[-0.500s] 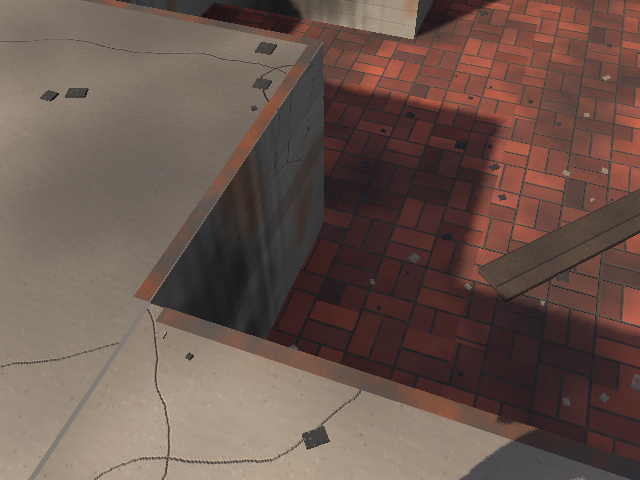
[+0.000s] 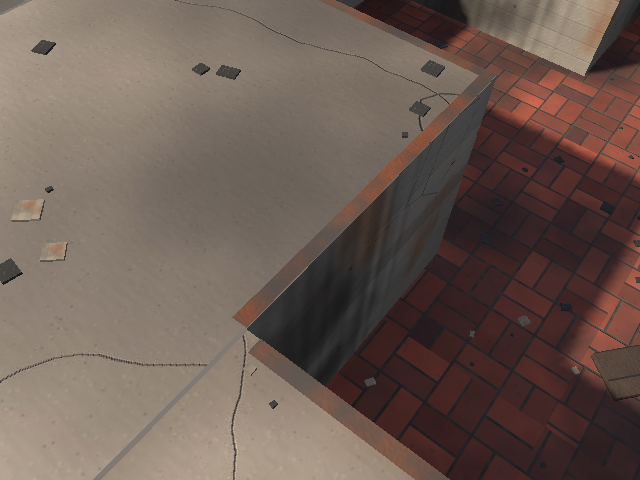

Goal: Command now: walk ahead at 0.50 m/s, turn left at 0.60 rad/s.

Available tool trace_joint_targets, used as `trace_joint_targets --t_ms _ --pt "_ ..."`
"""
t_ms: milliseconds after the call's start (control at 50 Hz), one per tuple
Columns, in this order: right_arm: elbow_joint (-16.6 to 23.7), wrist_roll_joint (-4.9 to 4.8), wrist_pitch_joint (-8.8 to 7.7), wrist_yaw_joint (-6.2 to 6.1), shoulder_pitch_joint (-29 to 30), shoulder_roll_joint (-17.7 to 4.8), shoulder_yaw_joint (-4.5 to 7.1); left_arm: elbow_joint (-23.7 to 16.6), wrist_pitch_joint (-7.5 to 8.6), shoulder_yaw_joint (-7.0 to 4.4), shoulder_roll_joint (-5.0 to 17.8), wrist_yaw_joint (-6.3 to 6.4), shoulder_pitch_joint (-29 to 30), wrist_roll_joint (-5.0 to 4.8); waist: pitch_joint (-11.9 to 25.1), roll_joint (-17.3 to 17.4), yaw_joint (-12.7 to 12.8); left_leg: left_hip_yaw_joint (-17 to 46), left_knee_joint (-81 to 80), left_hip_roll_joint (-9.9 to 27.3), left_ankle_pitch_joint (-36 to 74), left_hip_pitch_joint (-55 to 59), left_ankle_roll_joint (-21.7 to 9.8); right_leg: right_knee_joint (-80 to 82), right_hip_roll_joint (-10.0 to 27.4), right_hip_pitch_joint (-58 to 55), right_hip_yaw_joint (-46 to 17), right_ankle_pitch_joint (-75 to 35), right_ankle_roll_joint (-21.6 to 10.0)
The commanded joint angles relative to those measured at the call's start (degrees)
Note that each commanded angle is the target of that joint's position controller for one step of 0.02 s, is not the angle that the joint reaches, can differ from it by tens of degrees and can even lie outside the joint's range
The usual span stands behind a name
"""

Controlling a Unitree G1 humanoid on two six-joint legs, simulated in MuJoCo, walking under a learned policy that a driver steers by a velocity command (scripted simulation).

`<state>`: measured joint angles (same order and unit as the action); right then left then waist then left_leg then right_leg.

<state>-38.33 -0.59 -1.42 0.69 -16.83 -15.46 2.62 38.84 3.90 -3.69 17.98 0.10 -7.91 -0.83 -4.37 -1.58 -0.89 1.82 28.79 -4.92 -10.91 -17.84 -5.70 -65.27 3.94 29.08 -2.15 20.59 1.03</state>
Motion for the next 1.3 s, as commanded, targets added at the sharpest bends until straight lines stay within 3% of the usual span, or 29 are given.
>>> trace_joint_targets --t_ms 20,100,200,280,300,320,340,360,380,420,460,520,600,680,740,780,820,840,860,880,900,920,960,1040,1080,1140,1200,1280,1300 --pt "3.3 0.22 -1.52 -1.45 0.0 -8.1 2.09 -4.0 -0.06 -1.48 5.1 0.46 -0.8 1.05 5.8 4.9 1.4 19.2 -13.6 13.6 8.2 7.1 -11.6 5.3 0.8 6.3 -1.2 -5.5 1.8" --pt "0.4 -0.12 -0.21 -2.45 -4.2 -8.2 1.91 -6.6 -0.27 0.32 0.3 0.27 6.1 1.91 4.4 6.0 -1.0 15.4 -10.4 10.0 12.1 5.7 -9.4 20.0 -2.1 4.0 -0.2 -16.5 3.1" --pt "-0.9 -0.65 1.23 -2.54 -6.2 -8.3 2.00 -9.2 0.64 0.02 0.8 -0.40 11.1 0.84 3.2 7.6 -2.7 20.8 -6.4 10.5 7.5 3.3 -8.0 29.0 -5.6 -3.2 -0.6 -19.8 1.5" --pt "0.7 -1.02 1.18 -2.80 -1.9 -6.7 1.54 -6.6 2.00 -2.01 2.2 -1.16 0.7 0.81 5.5 7.4 3.3 23.7 4.2 7.9 -3.6 0.1 -4.8 36.5 -5.5 -18.2 -0.1 -17.8 -1.7" --pt "1.2 -0.35 0.88 -2.43 -2.8 -2.6 0.29 -5.2 2.56 -2.88 4.4 -1.13 -8.0 1.67 11.6 1.6 6.5 19.2 20.6 3.0 -9.9 -7.2 -1.9 36.9 3.0 -32.9 -9.3 -17.8 -5.0" --pt "1.4 -1.93 0.58 -2.27 -13.3 -0.1 -0.40 -5.0 2.06 -3.85 9.4 -0.83 -12.7 2.37 20.3 -15.3 2.6 12.6 38.9 -4.2 -28.9 -19.1 2.6 42.1 19.1 -46.2 -35.3 -11.3 -14.9" --pt "0.6 -3.12 0.04 -2.15 -13.0 -5.3 0.48 -4.6 1.88 -3.45 7.1 -1.06 -12.4 0.88 17.3 -16.1 2.8 11.3 46.9 0.4 -25.4 -28.8 4.4 48.0 22.6 -44.5 -48.5 9.4 -17.2" --pt "0.5 -3.05 0.04 -2.19 -5.3 -8.8 1.54 -4.4 1.62 -2.58 2.8 -0.74 -10.4 0.32 8.4 -7.3 4.3 10.4 51.0 2.5 -19.6 -31.7 5.5 49.5 19.4 -38.0 -41.5 15.6 -15.0" --pt "1.1 -2.63 0.10 -2.05 -0.6 -9.1 1.92 -4.1 1.46 -1.99 1.4 -0.41 -8.9 0.98 4.0 -3.0 4.4 8.4 53.7 3.4 -15.0 -31.5 5.4 49.8 17.4 -31.7 -34.0 14.2 -13.2" --pt "1.0 -2.49 0.45 -1.63 -0.1 -7.3 2.06 -3.5 1.65 -1.22 0.1 -0.25 -4.8 2.10 0.2 -4.7 1.4 7.7 51.3 6.0 -9.1 -27.9 4.8 52.5 12.0 -21.7 -21.9 7.1 -11.5" --pt "0.1 -2.75 0.94 -1.06 -1.7 -5.4 1.76 -2.5 2.19 -1.05 -0.9 -0.55 -4.3 1.58 1.3 -5.3 0.2 6.0 48.7 7.4 -7.2 -24.6 4.6 55.0 9.3 -19.0 -13.9 2.8 -10.5" --pt "2.1 -2.96 1.49 -0.73 3.3 -5.8 2.02 -1.9 2.71 -1.43 0.8 -0.69 -4.7 1.58 0.7 -2.4 0.7 7.8 46.0 8.7 -2.4 -29.7 5.1 57.8 12.0 -22.3 -10.0 -3.2 -12.2" --pt "2.1 -1.70 1.62 -0.10 7.1 -4.9 1.69 -1.0 2.39 -1.88 3.1 -0.76 -5.0 1.57 0.3 -2.3 1.4 6.2 36.4 9.9 4.6 -30.3 6.5 59.1 12.0 -26.2 -0.4 -10.8 -11.7" --pt "4.1 -0.62 1.30 1.26 16.0 -3.7 0.42 0.8 1.80 -1.81 5.1 -0.40 -8.0 0.28 -1.8 -2.5 5.1 -0.5 23.5 10.6 8.0 -23.9 5.4 61.1 12.7 -26.0 7.5 -11.8 -10.0" --pt "4.5 -0.82 1.23 2.56 18.8 -4.3 0.04 2.6 0.87 -2.08 8.0 -0.46 -8.3 -0.24 -3.2 -3.8 4.6 -1.6 12.3 10.8 5.2 -19.5 3.4 61.2 13.7 -29.6 11.1 -10.5 -7.6" --pt "4.2 -0.57 1.31 2.64 18.5 -6.9 1.14 3.5 -0.05 -2.44 10.2 -0.69 -8.8 -0.46 -1.4 -4.1 3.5 -5.2 8.6 7.7 2.0 -12.5 2.5 57.5 14.0 -31.3 12.6 -17.1 -6.9" --pt "-0.6 -0.95 1.76 2.11 3.9 -11.6 4.10 3.4 -1.06 -1.74 9.5 -1.16 -7.2 -0.55 6.4 -3.5 -4.8 -8.2 5.2 1.9 0.3 6.2 -0.4 37.0 11.2 -29.2 16.2 -35.8 -4.3" --pt "-4.0 -1.74 2.29 1.18 -7.2 -16.5 6.35 1.7 -0.95 -0.63 7.3 -0.93 -7.0 0.39 12.4 0.6 -9.1 -1.4 6.1 3.0 0.9 23.5 -3.6 19.3 8.9 -17.7 17.1 -30.9 -1.1" --pt "-3.9 -1.71 1.78 0.48 -8.1 -23.4 7.13 -1.8 -0.12 2.17 -2.1 -0.81 -11.6 2.00 19.2 19.8 -2.5 33.8 -3.8 18.4 -14.9 38.6 -16.1 -6.5 -2.6 5.9 13.0 12.1 4.1" --pt "-2.1 -2.45 -0.28 1.92 -7.7 -20.2 6.05 -3.0 1.30 2.00 1.6 -0.70 -6.3 0.04 24.2 12.3 -4.9 50.1 -17.2 23.4 -30.2 38.8 -17.9 -13.0 -5.5 12.9 -0.9 15.2 3.0" --pt "-4.0 -1.98 -1.57 2.68 -6.2 -14.9 4.69 -3.6 2.20 0.75 5.8 -0.92 -1.1 -1.97 13.9 8.0 -5.3 42.9 -18.7 22.3 -26.4 32.9 -14.9 -13.5 -3.5 18.4 -0.6 9.1 0.8" --pt "-3.7 -1.64 -2.55 2.79 -2.4 -13.0 4.01 -2.9 3.29 0.69 5.6 -0.74 -1.1 -1.37 8.9 5.9 -3.1 36.3 -16.8 20.4 -18.1 25.4 -13.1 -10.3 -0.7 17.1 -1.0 3.3 -1.3" --pt "-1.6 -0.91 -2.70 2.24 5.7 -9.0 2.73 -1.7 3.54 0.30 6.0 -0.53 -2.0 1.49 7.2 5.3 0.8 23.8 -14.8 16.2 -1.3 13.2 -10.9 -3.7 2.4 8.0 -1.5 -3.2 -1.9" --pt "-0.5 -0.34 -2.87 0.17 6.3 -9.0 2.26 -2.2 1.95 0.58 4.7 -0.93 -1.6 2.61 6.4 3.2 2.1 17.3 -16.0 13.6 13.9 8.3 -11.6 6.1 0.3 4.7 0.8 -8.1 0.6" --pt "-1.6 -0.90 -2.74 -0.67 3.5 -9.4 2.22 -3.8 1.53 1.10 3.4 -0.83 2.6 2.56 4.3 4.2 0.3 15.0 -15.6 11.5 15.4 8.3 -10.8 14.6 -1.3 6.7 1.8 -14.6 1.4" --pt "-2.1 0.46 -2.32 -1.86 0.2 -9.2 1.70 -4.9 1.81 2.25 0.7 -1.00 8.8 1.73 3.1 4.0 -2.8 12.5 -15.2 10.1 16.0 6.9 -8.0 26.1 -3.7 3.2 3.3 -25.4 1.5" --pt "-4.5 0.20 -1.82 -2.52 -4.3 -9.6 1.47 -6.3 1.95 2.32 1.8 -1.33 12.7 0.15 0.2 4.8 -4.4 14.8 -15.0 12.1 17.9 11.7 -5.7 32.7 -3.6 5.7 1.8 -27.1 0.5" --pt "-6.0 0.57 -0.27 -3.98 -5.8 -10.7 1.31 -8.0 3.32 2.75 1.7 -2.79 15.5 0.85 0.4 5.2 -4.7 16.3 -12.1 13.1 23.9 19.1 -4.0 38.8 -5.1 7.2 3.0 -25.2 -2.3" --pt "-7.2 0.72 0.10 -4.00 -7.0 -8.7 0.81 -8.4 3.48 2.18 2.7 -3.10 16.5 0.62 1.1 4.9 -4.4 15.9 -9.3 12.2 30.7 20.0 -2.7 39.3 -6.2 5.3 4.3 -23.2 -3.4"
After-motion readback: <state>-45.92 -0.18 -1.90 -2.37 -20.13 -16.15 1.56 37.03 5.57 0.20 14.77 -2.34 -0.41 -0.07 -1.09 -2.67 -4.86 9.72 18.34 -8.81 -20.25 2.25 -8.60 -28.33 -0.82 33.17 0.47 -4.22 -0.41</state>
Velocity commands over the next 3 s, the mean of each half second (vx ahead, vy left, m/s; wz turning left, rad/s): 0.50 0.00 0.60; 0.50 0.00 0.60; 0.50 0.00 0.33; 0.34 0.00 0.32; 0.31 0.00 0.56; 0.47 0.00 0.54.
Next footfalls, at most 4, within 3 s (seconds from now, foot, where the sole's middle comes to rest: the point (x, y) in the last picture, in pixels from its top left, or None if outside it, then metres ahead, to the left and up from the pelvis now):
0.30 right None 0.32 -0.13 -0.77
0.84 left None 0.44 0.27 -0.77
1.38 right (138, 334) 0.77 0.40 -0.77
1.82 left None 0.77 0.76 -0.77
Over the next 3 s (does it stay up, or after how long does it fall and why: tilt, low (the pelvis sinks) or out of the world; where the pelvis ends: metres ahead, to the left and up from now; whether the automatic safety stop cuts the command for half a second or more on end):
stays up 0.84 1.01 0.01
